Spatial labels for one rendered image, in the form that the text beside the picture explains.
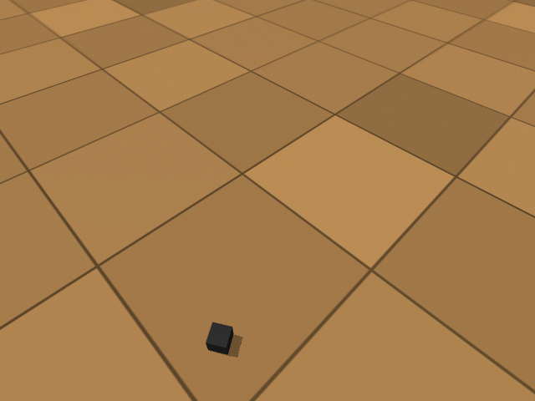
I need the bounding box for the cube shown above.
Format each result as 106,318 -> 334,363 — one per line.
206,322 -> 233,355

